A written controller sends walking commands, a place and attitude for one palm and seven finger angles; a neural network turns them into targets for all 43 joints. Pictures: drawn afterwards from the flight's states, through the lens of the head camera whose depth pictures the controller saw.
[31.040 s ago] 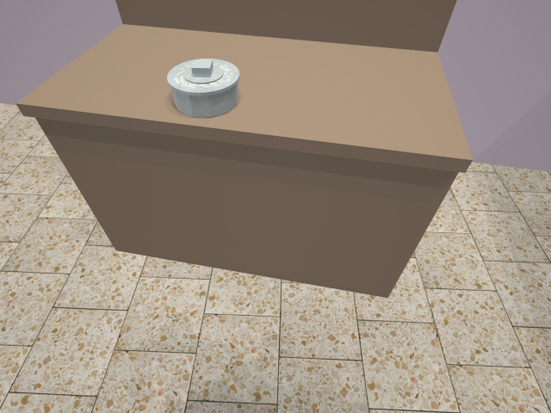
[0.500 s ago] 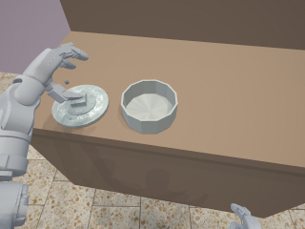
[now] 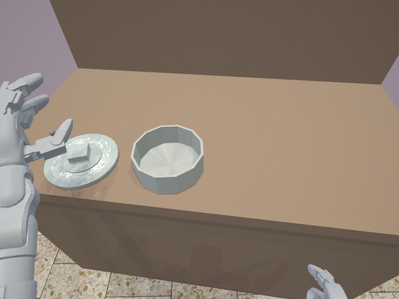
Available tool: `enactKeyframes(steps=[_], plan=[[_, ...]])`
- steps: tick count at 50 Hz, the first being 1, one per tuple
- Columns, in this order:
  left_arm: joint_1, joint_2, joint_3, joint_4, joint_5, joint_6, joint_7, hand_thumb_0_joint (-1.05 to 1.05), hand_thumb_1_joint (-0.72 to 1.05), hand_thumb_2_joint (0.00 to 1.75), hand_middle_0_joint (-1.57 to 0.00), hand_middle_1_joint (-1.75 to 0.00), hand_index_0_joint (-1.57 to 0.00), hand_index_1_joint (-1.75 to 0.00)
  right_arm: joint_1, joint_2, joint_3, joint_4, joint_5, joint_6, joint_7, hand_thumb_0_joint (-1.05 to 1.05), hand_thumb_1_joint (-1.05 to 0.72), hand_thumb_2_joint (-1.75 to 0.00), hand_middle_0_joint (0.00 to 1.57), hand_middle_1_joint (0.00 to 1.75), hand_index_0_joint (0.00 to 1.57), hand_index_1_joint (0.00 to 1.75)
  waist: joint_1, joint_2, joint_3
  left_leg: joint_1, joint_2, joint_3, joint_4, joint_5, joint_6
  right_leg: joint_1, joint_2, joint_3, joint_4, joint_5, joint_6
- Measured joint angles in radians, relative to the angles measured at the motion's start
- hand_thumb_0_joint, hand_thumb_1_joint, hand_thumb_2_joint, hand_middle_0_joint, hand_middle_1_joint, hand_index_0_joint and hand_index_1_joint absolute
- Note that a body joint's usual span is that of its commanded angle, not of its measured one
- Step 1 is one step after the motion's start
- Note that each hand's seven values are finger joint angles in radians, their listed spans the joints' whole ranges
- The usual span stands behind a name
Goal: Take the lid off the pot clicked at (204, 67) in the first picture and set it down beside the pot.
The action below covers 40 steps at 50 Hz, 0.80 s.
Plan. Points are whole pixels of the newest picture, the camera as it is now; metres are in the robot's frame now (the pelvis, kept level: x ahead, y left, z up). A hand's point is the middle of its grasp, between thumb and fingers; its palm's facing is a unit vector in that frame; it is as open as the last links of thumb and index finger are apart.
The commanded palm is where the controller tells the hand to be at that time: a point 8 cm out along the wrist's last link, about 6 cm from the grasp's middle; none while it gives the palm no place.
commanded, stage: draw the hand back to the body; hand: left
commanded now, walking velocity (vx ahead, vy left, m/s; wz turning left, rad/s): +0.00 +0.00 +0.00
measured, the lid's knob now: (79, 152) +0.45 +0.35 +0.02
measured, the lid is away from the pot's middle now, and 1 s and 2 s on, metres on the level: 0.24 0.24 0.24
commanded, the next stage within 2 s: step back with the hand held close in 1.18 s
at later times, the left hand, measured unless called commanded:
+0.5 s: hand (43, 174) +0.25 +0.25 +0.19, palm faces +0.46 -0.85 -0.25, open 7.6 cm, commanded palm +0.19 +0.29 +0.20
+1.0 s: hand (13, 226) +0.17 +0.26 +0.18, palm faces +0.40 -0.86 -0.31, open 7.4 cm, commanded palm +0.11 +0.30 +0.20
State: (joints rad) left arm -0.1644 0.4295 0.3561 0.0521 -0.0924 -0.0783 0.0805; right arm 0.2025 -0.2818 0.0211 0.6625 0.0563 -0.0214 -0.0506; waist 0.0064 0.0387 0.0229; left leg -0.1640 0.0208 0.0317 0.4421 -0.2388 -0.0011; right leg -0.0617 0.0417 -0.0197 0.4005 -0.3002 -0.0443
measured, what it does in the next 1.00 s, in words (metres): stands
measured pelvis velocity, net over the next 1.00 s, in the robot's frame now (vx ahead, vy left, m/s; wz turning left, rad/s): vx -0.02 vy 0.02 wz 0.00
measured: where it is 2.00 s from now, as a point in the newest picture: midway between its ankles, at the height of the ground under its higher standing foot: outside the picture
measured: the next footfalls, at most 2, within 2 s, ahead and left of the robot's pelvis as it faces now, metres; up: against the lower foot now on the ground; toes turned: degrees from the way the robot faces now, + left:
none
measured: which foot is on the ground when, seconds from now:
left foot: down 0.00-1.00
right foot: down 0.00-1.00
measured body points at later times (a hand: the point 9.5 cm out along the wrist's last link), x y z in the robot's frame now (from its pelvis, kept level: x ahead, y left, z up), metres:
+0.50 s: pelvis -0.01 -0.01 +0.00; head -0.03 -0.04 +0.45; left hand +0.22 +0.30 +0.21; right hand +0.18 -0.24 -0.09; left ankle +0.00 +0.12 -0.74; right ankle -0.05 -0.09 -0.74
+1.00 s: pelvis -0.02 +0.02 +0.00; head -0.05 +0.01 +0.45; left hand +0.14 +0.30 +0.20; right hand +0.18 -0.20 -0.07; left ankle +0.00 +0.12 -0.74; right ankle -0.05 -0.09 -0.74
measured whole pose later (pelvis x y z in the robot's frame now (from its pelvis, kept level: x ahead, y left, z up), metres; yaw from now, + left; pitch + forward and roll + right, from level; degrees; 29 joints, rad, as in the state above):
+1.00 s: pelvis -0.02 +0.02 +0.00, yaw +0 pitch -6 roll -1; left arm 0.46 0.34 0.32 -0.47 -0.12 -0.12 0.07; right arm 0.16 -0.22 0.03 0.62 0.03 -0.08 -0.05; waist 0.05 0.05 0.02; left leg -0.11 0.01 0.04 0.42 -0.21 0.02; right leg 0.00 0.03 -0.02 0.35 -0.26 -0.02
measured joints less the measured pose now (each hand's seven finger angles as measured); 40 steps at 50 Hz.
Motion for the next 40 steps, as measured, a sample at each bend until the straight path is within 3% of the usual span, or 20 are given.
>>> enactKeyframes(steps=[22, 40], plan=[[0.231, -0.053, 0.014, -0.160, -0.042, -0.014, -0.006, 0.01, 0.80, 0.89, -0.23, -0.34, -0.23, -0.34, -0.058, 0.036, 0.010, -0.018, -0.004, -0.016, -0.008, 0.01, -0.90, -0.90, 0.20, 0.30, 0.20, 0.30, 0.020, 0.018, 0.012, 0.038, 0.016, -0.015, -0.027, 0.026, -0.012, 0.038, 0.018, -0.014, -0.020, 0.018, -0.022], [0.489, -0.090, -0.022, -0.392, -0.037, -0.045, -0.008, 0.02, 0.89, 0.90, -0.21, -0.30, -0.21, -0.30, -0.042, 0.046, 0.001, -0.022, -0.022, -0.045, -0.005, 0.02, -0.90, -0.90, 0.20, 0.30, 0.20, 0.30, 0.031, 0.015, 0.007, 0.056, 0.001, 0.002, -0.034, 0.031, 0.004, 0.062, 0.001, 0.001, -0.048, 0.039, 0.004]])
